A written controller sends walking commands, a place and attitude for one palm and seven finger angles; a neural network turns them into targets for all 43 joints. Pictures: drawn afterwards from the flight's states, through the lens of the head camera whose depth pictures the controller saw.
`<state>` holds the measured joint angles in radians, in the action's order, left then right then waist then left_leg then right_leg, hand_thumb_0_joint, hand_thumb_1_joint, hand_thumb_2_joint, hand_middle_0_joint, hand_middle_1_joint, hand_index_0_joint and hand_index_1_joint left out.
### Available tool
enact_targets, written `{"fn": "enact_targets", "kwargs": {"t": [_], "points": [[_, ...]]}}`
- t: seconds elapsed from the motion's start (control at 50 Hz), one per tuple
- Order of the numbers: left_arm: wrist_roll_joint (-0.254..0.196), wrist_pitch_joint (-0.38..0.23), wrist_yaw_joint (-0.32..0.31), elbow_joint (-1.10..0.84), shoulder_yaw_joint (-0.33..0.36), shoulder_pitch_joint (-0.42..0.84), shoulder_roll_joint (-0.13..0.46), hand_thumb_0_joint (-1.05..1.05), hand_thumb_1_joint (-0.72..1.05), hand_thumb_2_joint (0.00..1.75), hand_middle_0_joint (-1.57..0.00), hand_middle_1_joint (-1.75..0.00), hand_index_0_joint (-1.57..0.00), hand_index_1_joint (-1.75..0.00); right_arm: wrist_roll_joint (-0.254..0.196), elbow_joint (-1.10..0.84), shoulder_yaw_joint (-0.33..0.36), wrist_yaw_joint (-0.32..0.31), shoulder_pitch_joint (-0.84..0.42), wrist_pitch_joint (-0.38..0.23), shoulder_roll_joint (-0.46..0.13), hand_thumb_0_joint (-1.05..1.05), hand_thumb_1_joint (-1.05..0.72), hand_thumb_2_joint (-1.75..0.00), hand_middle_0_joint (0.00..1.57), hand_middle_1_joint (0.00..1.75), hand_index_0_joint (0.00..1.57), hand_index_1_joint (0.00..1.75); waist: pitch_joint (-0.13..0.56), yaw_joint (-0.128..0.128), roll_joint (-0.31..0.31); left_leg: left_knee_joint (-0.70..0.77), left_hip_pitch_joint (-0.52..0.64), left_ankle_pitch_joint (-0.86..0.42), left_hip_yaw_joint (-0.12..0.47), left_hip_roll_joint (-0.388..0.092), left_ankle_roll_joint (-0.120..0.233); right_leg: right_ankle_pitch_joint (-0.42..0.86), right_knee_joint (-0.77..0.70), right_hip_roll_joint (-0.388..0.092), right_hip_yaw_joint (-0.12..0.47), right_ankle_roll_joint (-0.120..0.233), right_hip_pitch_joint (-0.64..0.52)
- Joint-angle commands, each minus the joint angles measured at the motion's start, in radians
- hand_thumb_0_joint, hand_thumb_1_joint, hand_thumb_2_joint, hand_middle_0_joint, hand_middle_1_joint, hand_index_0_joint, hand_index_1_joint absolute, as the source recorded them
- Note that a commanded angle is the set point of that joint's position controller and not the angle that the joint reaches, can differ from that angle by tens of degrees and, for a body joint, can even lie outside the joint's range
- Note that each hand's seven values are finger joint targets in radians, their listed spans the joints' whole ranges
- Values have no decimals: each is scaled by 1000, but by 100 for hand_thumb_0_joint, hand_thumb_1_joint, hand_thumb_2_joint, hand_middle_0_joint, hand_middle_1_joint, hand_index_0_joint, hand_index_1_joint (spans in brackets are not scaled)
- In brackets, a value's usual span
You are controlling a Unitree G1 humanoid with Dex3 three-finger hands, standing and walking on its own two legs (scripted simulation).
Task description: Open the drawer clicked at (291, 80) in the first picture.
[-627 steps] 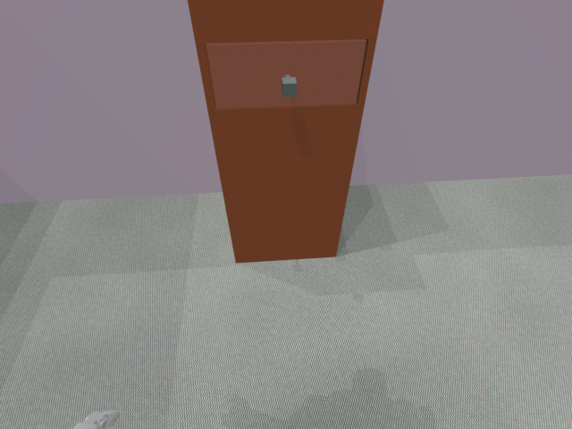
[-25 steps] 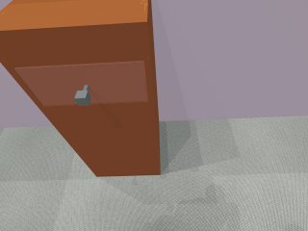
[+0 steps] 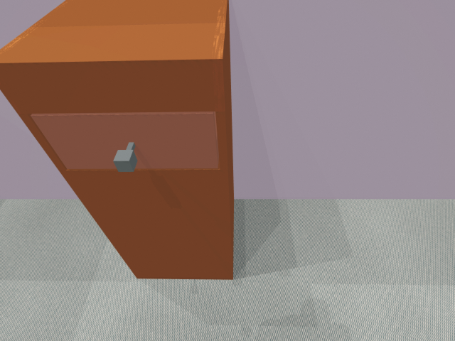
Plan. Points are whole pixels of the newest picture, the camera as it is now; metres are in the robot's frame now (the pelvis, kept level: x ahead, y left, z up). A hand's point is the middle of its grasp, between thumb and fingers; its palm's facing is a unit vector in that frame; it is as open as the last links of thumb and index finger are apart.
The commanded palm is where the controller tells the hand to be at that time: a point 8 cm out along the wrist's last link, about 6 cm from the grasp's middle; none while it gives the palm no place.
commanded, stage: look again from close up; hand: left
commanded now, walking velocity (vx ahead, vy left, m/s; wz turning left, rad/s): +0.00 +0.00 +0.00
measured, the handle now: (128, 155) +0.48 +0.25 +0.05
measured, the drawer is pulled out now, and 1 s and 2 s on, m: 0.00 0.00 0.00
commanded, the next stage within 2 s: raise the hand with hooked fingers in 0.50 s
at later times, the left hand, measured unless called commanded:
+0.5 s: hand out of the picture -0.01 +0.16 -0.17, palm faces +0.03 -0.98 -0.20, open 7.4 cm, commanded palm none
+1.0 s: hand (132, 338) +0.14 +0.18 -0.04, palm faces -0.06 -0.30 -0.95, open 8.4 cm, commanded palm +0.12 +0.22 +0.01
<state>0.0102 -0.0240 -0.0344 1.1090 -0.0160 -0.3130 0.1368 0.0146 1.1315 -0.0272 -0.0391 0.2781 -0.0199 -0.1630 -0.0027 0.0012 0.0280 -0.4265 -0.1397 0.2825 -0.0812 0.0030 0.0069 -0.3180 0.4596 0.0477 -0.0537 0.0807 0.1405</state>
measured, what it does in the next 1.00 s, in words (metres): shifts its weight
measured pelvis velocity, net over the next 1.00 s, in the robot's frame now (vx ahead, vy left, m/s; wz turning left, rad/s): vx -0.06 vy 0.01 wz -0.04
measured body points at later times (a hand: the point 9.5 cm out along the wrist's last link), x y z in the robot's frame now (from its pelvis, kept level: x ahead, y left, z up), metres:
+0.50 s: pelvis -0.01 -0.01 +0.00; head +0.00 -0.02 +0.45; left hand -0.01 +0.21 -0.15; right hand -0.01 -0.23 -0.17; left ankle -0.03 +0.11 -0.74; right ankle -0.04 -0.06 -0.74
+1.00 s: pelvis -0.06 +0.01 -0.02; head -0.04 -0.02 +0.43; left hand +0.14 +0.19 +0.01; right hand +0.18 -0.23 -0.09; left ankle -0.04 +0.11 -0.74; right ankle -0.04 -0.06 -0.74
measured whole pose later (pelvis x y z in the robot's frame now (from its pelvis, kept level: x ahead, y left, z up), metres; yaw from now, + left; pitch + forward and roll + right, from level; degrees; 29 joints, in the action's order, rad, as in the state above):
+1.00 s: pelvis -0.06 +0.01 -0.02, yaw -2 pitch +7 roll +3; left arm 1.00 0.01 -0.38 0.04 -0.20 -0.37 0.22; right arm 0.02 0.54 0.03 0.05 0.06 0.06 -0.27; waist 0.11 -0.08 -0.01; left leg -0.65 -0.47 0.30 -0.14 0.02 0.03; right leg -0.35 0.75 0.02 0.00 0.07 0.52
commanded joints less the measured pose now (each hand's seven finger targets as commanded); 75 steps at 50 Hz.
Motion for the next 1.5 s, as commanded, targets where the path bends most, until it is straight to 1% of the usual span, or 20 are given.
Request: {"fn": "enact_targets", "kwargs": {"t": [0.0,0.56,0.58,0.6,0.62,0.64,0.66,0.68,0.7,0.74,0.8,0.84,0.9,0.94,0.98,1.04,1.16,1.26,1.34,1.48], "points": [[-2,-20,-13,-24,21,-67,122,0,90,90,-20,-30,-20,-30,-1,-16,16,-3,60,-9,-79,0,-90,-90,20,30,20,30,-45,3,-51,42,-17,-190,88,-109,22,427,-82,-166,157,-21,10],[-2,-14,-10,-22,27,-64,130,0,90,90,-20,-30,-20,-30,-2,-1,21,-6,66,-5,-81,0,-90,-90,20,30,20,30,-63,-2,-42,57,-36,-143,87,-107,17,349,-127,-164,165,-43,16],[6,-35,-57,5,41,-138,139,0,90,90,-20,-30,-20,-30,-15,-76,40,1,-29,-11,-97,0,-90,-90,20,30,20,30,-159,-29,-128,-205,-183,-10,-17,-74,-23,1040,-129,-235,246,-192,41],[134,-219,-26,-1443,-64,638,418,0,88,89,-20,-32,-20,-32,-74,-450,21,-51,-73,-166,-247,0,-90,-90,20,30,20,30,342,45,187,-10,121,-233,31,-1,55,738,-11,-147,313,-46,-23],[155,-144,-111,-1218,14,274,397,0,85,88,-20,-33,-20,-33,-41,-395,30,-86,-126,-243,-195,0,-90,-90,20,30,20,30,341,-14,406,2,173,-458,41,1,64,463,37,-89,205,-8,-24],[102,-79,-177,-1241,5,228,333,0,83,87,-21,-34,-21,-34,-65,-360,49,-88,-130,-266,-198,0,-90,-90,20,30,20,30,225,-11,381,-3,111,-420,60,-25,14,258,5,-74,130,-16,106],[141,26,-182,-986,-106,-90,102,0,81,86,-21,-36,-21,-36,-76,-366,45,-82,-105,-261,-125,0,-90,-90,20,30,20,30,147,-5,161,7,33,-344,73,-44,31,215,10,-63,101,-31,123],[183,18,-193,-1209,-137,76,125,0,78,85,-21,-37,-21,-37,-80,-466,47,-68,-142,-268,-168,0,-90,-90,20,30,20,30,83,1,57,-9,-21,-305,97,-31,43,244,12,-64,105,-36,158],[287,15,-220,-1207,-95,32,197,0,76,84,-21,-39,-21,-39,-58,-468,59,-65,-149,-265,-202,0,-90,-90,20,30,20,30,140,15,-36,-60,-21,-303,90,-22,56,248,35,-54,118,-34,210],[472,36,-272,-1095,-132,10,171,0,71,82,-21,-42,-21,-42,-20,-525,61,-39,-158,-222,-207,0,-90,-90,20,30,20,30,80,27,-213,-119,-141,-200,100,12,54,118,43,-51,112,-43,324],[738,52,-329,-967,-174,-284,83,0,64,79,-22,-47,-22,-47,15,-614,90,16,-207,-122,-202,0,-90,-90,20,30,20,30,53,-76,-338,-135,-290,-91,77,30,20,-2,49,-44,128,-30,318],[871,48,-338,-996,-141,-381,116,0,60,77,-22,-50,-22,-50,13,-643,94,68,-239,-38,-201,0,-90,-90,20,30,20,30,102,-140,-310,-147,-350,-137,55,28,7,148,101,-54,151,-9,244],[992,37,-366,-1135,-80,-208,217,0,53,74,-23,-54,-23,-54,4,-723,78,100,-328,42,-191,0,-90,-90,20,30,20,30,161,-146,-228,-166,-392,-108,40,44,9,143,141,-64,187,-7,221],[1056,42,-410,-1239,4,-64,320,0,48,72,-23,-57,-23,-57,7,-742,78,96,-346,77,-179,0,-90,-90,20,30,20,30,193,-148,-122,-183,-369,-76,38,56,13,75,136,-55,215,-5,228],[1095,60,-463,-1311,7,80,328,0,43,70,-23,-60,-23,-60,21,-764,78,80,-339,97,-156,0,-90,-90,20,30,20,30,273,-126,24,-204,-293,-67,39,58,19,57,144,-44,229,2,253],[1124,48,-516,-1443,16,367,382,0,36,67,-24,-64,-24,-64,42,-743,79,56,-334,101,-151,0,-90,-90,20,30,20,30,331,-59,53,-274,-176,-54,90,49,29,-30,124,-44,274,0,378],[1011,31,-452,-1327,-102,416,278,0,22,61,-25,-74,-25,-74,30,-707,63,24,-347,62,-146,0,-90,-90,20,30,20,30,229,6,45,-240,-136,0,100,37,43,-44,76,-42,162,-29,377],[967,171,-275,-1175,-102,275,293,0,11,56,-26,-81,-26,-81,-7,-708,39,18,-364,100,-155,0,-90,-90,20,30,20,30,171,-65,-127,-106,-203,-29,83,26,31,5,23,-45,137,-42,192],[973,183,-198,-1244,5,212,401,0,1,52,-26,-87,-26,-87,-8,-724,21,27,-366,115,-158,0,-90,-90,20,30,20,30,184,-117,-87,-48,-181,-131,74,18,24,129,34,-47,120,-38,57],[983,108,-230,-1476,64,360,435,0,-15,45,-27,-98,-27,-98,4,-712,40,35,-353,105,-157,0,-90,-90,20,30,20,30,250,-114,55,-18,-60,-266,97,9,26,244,29,-41,114,-20,16]]}}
